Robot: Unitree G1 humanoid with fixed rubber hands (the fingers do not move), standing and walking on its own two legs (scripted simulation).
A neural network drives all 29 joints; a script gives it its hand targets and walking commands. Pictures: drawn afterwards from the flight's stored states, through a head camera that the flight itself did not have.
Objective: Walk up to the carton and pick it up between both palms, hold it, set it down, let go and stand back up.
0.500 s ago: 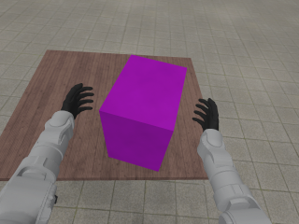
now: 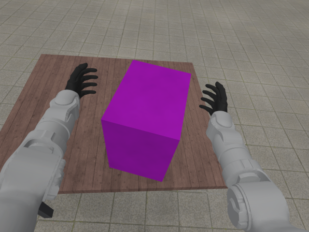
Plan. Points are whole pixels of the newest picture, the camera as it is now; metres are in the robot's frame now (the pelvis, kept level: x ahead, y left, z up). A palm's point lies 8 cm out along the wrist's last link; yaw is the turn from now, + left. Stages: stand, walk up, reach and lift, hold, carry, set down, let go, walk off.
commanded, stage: reach and lift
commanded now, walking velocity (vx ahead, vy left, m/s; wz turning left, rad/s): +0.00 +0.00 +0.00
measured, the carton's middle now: (148, 123) +0.49 -0.03 -0.05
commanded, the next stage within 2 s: none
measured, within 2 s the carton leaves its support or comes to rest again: neither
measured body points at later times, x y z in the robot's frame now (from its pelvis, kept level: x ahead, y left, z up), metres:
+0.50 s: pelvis -0.01 -0.01 -0.01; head +0.09 +0.03 +0.43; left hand +0.49 +0.16 +0.03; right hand +0.42 -0.20 +0.04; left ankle +0.02 +0.10 -0.73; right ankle -0.02 -0.16 -0.73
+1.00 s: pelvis -0.02 +0.00 -0.05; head +0.12 +0.05 +0.37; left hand +0.49 +0.17 -0.04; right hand +0.42 -0.19 -0.03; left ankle +0.02 +0.10 -0.73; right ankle -0.02 -0.16 -0.73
